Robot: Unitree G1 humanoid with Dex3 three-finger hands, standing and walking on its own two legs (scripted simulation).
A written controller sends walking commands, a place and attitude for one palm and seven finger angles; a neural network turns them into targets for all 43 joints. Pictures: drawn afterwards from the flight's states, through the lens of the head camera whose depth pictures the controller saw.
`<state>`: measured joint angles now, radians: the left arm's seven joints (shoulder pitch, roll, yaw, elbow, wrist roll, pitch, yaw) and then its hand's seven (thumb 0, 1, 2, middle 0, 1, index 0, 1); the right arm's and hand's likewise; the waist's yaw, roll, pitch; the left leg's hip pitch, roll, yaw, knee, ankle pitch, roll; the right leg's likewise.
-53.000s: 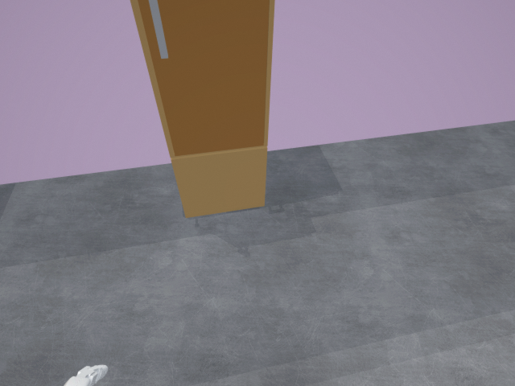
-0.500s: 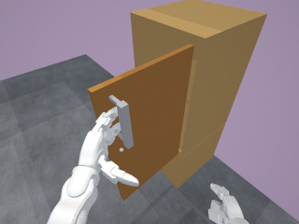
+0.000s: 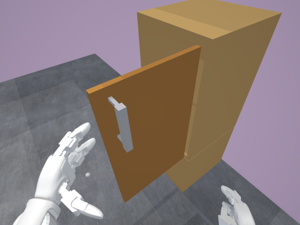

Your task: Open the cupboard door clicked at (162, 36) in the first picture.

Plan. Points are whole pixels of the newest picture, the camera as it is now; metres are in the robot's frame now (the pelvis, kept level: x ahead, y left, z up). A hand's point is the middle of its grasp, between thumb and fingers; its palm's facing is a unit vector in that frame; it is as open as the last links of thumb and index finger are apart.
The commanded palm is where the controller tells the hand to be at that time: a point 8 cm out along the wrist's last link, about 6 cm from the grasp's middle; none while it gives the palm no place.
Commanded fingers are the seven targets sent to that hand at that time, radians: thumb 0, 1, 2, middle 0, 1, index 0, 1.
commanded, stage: draw the hand back to the body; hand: left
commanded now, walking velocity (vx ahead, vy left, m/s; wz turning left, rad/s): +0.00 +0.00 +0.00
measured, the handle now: (120, 125) +0.32 +0.11 +0.15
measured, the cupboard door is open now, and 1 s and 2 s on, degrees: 92 92 92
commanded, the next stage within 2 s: step back with the hand held close in 1.60 s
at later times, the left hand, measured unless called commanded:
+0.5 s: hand (63, 178) +0.16 +0.19 +0.15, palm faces -0.02 -0.99 -0.10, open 16.3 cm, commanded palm +0.13 +0.25 +0.16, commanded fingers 0.00 -0.32 0.38 -0.16 -0.30 -0.16 -0.30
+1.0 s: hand (32, 166) +0.18 +0.26 +0.16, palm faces +0.39 -0.84 -0.37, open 11.8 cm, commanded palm +0.13 +0.31 +0.17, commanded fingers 0.00 0.55 0.75 -0.19 -0.30 -0.19 -0.30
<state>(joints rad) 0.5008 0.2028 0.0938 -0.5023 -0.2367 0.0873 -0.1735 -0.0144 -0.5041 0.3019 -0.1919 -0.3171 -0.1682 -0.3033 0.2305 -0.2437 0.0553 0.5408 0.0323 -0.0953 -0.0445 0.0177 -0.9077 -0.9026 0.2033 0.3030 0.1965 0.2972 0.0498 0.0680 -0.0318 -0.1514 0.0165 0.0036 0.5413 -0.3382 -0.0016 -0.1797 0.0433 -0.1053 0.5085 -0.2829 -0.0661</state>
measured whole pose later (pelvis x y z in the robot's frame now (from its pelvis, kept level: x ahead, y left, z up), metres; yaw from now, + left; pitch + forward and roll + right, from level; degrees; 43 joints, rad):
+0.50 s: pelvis -0.02 +0.02 +0.00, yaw +0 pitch -5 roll -1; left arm 0.43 0.25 0.15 -0.50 -0.26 0.13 -0.22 -0.01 -0.49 0.31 -0.16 -0.30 -0.15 -0.30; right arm 0.22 -0.23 0.08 0.57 0.04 -0.19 -0.06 0.02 -0.90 -0.90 0.21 0.30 0.20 0.30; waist 0.06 0.06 -0.02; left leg -0.16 -0.02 0.01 0.55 -0.32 0.03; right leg -0.18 0.01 -0.10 0.51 -0.26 -0.04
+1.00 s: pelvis -0.01 +0.03 +0.01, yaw -1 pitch -5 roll -1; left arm 0.48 0.31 0.24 -0.42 -0.03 -0.10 0.13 0.00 0.21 0.61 -0.19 -0.30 -0.18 -0.30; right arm 0.21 -0.21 0.04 0.65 -0.01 -0.12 -0.07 0.02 -0.91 -0.90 0.21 0.30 0.20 0.30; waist 0.06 0.06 0.05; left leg -0.06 -0.02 0.03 0.42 -0.26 0.04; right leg -0.09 0.01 -0.08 0.39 -0.20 -0.03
